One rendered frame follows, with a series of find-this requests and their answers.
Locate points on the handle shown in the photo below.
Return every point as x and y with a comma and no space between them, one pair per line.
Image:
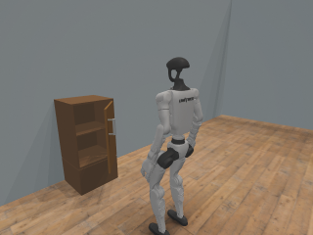
113,127

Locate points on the robot right shin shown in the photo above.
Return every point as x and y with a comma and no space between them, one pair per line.
177,194

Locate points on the robot left hand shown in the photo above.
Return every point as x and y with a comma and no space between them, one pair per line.
147,168

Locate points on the right robot forearm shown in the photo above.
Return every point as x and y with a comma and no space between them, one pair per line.
194,130

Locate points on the robot left upper arm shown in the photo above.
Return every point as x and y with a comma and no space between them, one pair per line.
162,100

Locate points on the robot left foot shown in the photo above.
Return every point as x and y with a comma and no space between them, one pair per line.
154,228

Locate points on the robot right upper arm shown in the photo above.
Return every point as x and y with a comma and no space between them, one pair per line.
198,116

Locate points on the robot right hand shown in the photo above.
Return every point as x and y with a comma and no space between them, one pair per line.
191,142

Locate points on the cupboard door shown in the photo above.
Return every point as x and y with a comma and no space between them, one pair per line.
110,138

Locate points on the left robot forearm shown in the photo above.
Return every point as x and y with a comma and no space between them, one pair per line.
157,144

